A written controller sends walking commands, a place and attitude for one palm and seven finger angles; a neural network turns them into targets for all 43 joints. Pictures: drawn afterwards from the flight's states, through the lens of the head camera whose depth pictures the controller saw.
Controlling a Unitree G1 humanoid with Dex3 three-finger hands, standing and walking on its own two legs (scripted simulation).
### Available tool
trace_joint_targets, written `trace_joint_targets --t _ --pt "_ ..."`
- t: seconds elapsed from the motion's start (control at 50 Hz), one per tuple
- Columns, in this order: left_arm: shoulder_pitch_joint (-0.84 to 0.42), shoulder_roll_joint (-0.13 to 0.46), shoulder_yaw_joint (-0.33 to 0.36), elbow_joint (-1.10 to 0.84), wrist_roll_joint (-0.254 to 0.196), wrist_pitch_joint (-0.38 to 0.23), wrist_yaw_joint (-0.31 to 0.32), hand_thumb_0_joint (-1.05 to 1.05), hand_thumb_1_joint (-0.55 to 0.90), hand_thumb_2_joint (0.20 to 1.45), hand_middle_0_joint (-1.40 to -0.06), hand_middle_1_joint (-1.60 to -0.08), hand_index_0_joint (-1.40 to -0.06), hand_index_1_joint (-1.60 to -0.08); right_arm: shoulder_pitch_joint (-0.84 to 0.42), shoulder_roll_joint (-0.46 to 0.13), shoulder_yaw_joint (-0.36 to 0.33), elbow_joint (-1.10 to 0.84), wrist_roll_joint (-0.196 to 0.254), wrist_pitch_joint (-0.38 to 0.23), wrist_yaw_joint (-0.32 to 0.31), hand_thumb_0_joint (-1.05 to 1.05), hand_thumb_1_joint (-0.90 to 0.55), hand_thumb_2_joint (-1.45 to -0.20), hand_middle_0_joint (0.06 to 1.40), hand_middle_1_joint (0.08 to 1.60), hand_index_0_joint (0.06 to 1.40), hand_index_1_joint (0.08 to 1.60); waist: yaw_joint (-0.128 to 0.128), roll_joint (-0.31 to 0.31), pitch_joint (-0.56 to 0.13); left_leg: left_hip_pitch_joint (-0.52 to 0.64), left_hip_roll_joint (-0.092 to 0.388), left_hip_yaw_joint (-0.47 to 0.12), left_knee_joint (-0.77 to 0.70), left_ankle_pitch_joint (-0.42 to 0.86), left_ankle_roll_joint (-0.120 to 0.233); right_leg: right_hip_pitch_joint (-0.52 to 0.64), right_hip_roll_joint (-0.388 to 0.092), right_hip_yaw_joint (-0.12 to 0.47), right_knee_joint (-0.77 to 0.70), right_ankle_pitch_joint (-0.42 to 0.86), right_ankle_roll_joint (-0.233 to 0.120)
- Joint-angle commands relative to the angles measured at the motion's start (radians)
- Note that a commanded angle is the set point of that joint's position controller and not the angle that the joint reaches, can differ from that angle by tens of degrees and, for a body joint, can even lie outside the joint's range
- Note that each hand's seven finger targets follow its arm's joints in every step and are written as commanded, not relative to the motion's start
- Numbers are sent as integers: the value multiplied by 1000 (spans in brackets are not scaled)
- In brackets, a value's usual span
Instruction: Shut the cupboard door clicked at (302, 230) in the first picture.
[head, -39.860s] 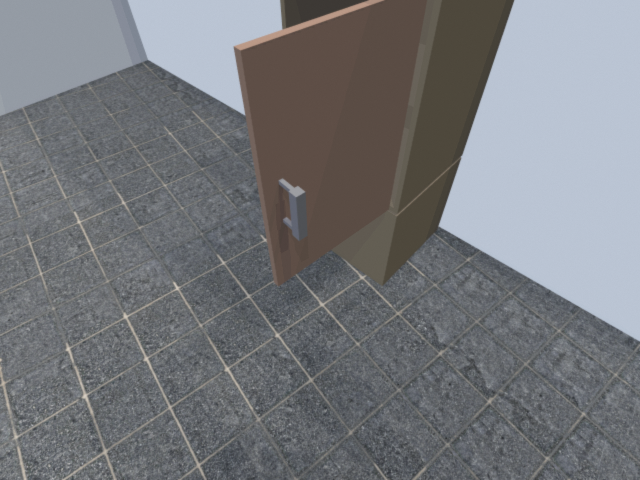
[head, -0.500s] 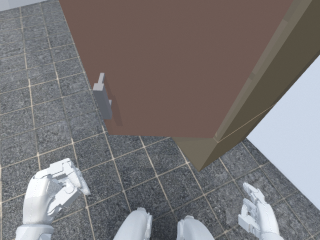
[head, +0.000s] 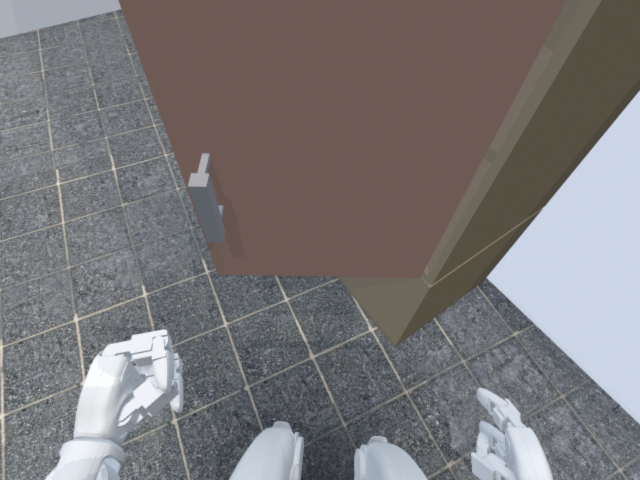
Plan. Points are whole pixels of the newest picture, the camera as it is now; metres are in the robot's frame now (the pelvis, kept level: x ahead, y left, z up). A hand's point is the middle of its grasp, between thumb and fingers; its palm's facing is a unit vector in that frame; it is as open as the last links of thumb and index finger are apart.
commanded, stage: raise the hand and make a fist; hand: left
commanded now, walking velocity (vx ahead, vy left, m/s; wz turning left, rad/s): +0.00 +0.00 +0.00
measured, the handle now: (210, 199) +0.47 +0.20 +0.03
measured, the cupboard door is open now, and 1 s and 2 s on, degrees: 55 55 55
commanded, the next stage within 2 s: bring the fist close to the handle in 0.20 s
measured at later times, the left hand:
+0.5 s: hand (174, 350) +0.25 +0.19 +0.04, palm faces +0.11 -0.99 -0.04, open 3.1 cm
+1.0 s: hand (223, 299) +0.32 +0.15 +0.03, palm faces +0.02 -1.00 -0.01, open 3.1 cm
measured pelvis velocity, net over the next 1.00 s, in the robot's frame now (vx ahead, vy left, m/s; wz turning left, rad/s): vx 0.01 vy -0.01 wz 0.00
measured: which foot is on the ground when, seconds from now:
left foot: down 0.00-1.00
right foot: down 0.00-1.00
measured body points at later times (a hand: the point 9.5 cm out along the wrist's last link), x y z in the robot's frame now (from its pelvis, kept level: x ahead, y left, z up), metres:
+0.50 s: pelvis +0.01 -0.01 -0.01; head +0.09 +0.01 +0.44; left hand +0.24 +0.24 +0.05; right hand +0.20 -0.24 -0.09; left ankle +0.04 +0.06 -0.63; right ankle +0.02 -0.09 -0.63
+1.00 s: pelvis +0.01 -0.01 +0.00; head +0.09 +0.00 +0.44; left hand +0.31 +0.20 +0.03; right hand +0.16 -0.25 -0.10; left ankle +0.04 +0.06 -0.63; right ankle +0.02 -0.09 -0.63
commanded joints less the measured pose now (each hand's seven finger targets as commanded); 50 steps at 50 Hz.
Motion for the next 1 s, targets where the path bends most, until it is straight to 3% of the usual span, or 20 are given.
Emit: trace_joint_targets --t 0.0,0.02,0.08,0.14,0.2,0.26,0.32,0.4,0.46,0.52,0.56,0.62,0.64,0.7,0.76,0.82,0.86,0.92,0.94,0.98 --pt "-98 131 116 -300 -32 -143 40 0 900 900 -1300 -1500 -1300 -1500 -59 -131 -60 -154 -14 -75 -20 0 -900 -900 200 300 200 300 13 18 -235 170 37 -120 -200 154 -70 148 -25 107 -155 114 12" --pt "-111 142 128 -324 -32 -171 56 0 900 900 -1300 -1500 -1300 -1500 -52 -132 -60 -147 -18 -78 -19 0 -900 -900 200 300 200 300 19 44 -241 181 37 -127 -199 178 -76 142 -21 101 -139 134 5" --pt "-61 85 72 -257 -10 -209 63 0 900 900 -1300 -1500 -1300 -1500 -56 -131 -62 -123 -23 -81 -3 0 -900 -900 200 300 200 300 3 68 -214 200 43 -135 -197 180 -87 75 -20 84 -119 134 6" --pt "10 61 34 -165 1 -159 24 0 900 900 -1300 -1500 -1300 -1500 -46 -144 -67 -128 -15 -68 4 0 -900 -900 200 300 200 300 -4 21 -211 168 42 -125 -195 171 -76 101 -23 89 -133 141 13" --pt "17 77 37 -165 -11 -87 -17 0 900 900 -1300 -1500 -1300 -1500 -44 -149 -70 -153 -1 -53 -2 0 -900 -900 200 300 200 300 1 -17 -223 152 36 -115 -203 162 -67 159 -26 104 -161 148 20" --pt "-28 120 90 -253 -24 -79 -6 0 900 900 -1300 -1500 -1300 -1500 -45 -141 -68 -165 0 -46 -12 0 -900 -900 200 300 200 300 18 14 -257 187 35 -110 -206 221 -69 189 -24 101 -151 204 16" --pt "-120 145 125 -313 -27 -133 45 0 900 900 -1300 -1500 -1300 -1500 -41 -131 -62 -149 -14 -52 -17 0 -900 -900 200 300 200 300 6 19 -256 188 36 -112 -181 233 -68 166 -19 105 -137 216 14" --pt "-190 75 60 -190 4 -183 61 0 900 900 -1300 -1500 -1300 -1500 -47 -132 -60 -107 -23 -62 -8 0 -900 -900 200 300 200 300 -27 10 -194 148 39 -118 -153 177 -69 81 -22 101 -124 154 15" --pt "-180 42 4 -131 11 -145 22 0 900 900 -1300 -1500 -1300 -1500 -41 -145 -64 -113 -16 -57 -1 0 -900 -900 200 300 200 300 -27 18 -230 166 40 -120 -165 169 -67 88 -27 100 -133 154 17" --pt "-219 95 28 -134 8 -82 -5 0 900 900 -1300 -1500 -1300 -1500 -25 -154 -65 -123 -6 -44 -6 0 -900 -900 200 300 200 300 -15 13 -281 178 37 -113 -176 204 -61 157 -27 113 -147 194 18" --pt "-222 125 71 -160 1 -63 2 0 900 900 -1300 -1500 -1300 -1500 -33 -145 -66 -133 -2 -34 -7 0 -900 -900 200 300 200 300 7 18 -316 198 35 -100 -183 244 -62 202 -31 121 -154 241 20" --pt "-298 159 127 -199 -2 -77 55 0 900 900 -1300 -1500 -1300 -1500 -33 -136 -60 -125 -9 -26 -9 0 -900 -900 200 300 200 300 15 34 -323 210 36 -101 -188 274 -65 217 -25 117 -145 266 16" --pt "-309 127 111 -183 -1 -87 71 0 900 900 -1300 -1500 -1300 -1500 -43 -127 -56 -123 -12 -25 -5 0 -900 -900 200 300 200 300 15 43 -307 204 34 -94 -187 271 -65 213 -29 117 -146 265 17" --pt "-358 88 84 -81 16 -112 104 0 900 900 -1300 -1500 -1300 -1500 -38 -130 -57 -94 -17 -21 3 0 -900 -900 200 300 200 300 -18 -2 -235 176 39 -101 -182 223 -66 154 -27 111 -152 217 21" --pt "-397 37 11 3 37 -107 89 0 900 900 -1300 -1500 -1300 -1500 -32 -141 -59 -85 -18 -18 10 0 -900 -900 200 300 200 300 -33 -2 -219 173 39 -103 -187 188 -63 127 -32 108 -160 183 21" --pt "-496 51 -11 42 49 -88 65 0 900 900 -1300 -1500 -1300 -1500 -20 -157 -64 -84 -11 -12 4 0 -900 -900 200 300 200 300 -49 -18 -228 184 42 -112 -198 151 -57 118 -33 116 -180 145 22" --pt "-561 67 3 24 48 -89 67 0 900 900 -1300 -1500 -1300 -1500 -17 -156 -67 -78 -11 -11 -1 0 -900 -900 200 300 200 300 -42 -1 -280 222 42 -110 -202 174 -60 134 -36 116 -178 168 23" --pt "-596 143 98 8 41 -107 104 0 900 900 -1300 -1500 -1300 -1500 -12 -157 -67 -69 -15 -4 -3 0 -900 -900 200 300 200 300 -11 18 -345 249 40 -107 -206 239 -67 176 -31 115 -161 226 18" --pt "-624 110 74 12 46 -116 116 0 900 900 -1300 -1500 -1300 -1500 -21 -147 -63 -66 -17 -3 0 0 -900 -900 200 300 200 300 -16 26 -347 261 40 -102 -205 261 -67 174 -34 113 -156 248 20" --pt "-650 113 91 49 54 -134 147 0 900 900 -1300 -1500 -1300 -1500 -18 -141 -62 -51 -22 1 6 0 -900 -900 200 300 200 300 -12 36 -339 256 39 -98 -202 268 -70 170 -34 113 -150 255 20"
